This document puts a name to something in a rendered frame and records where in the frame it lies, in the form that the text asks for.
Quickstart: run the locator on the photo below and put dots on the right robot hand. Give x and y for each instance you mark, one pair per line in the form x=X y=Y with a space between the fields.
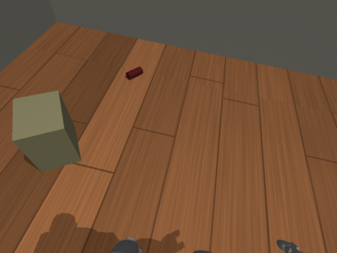
x=288 y=247

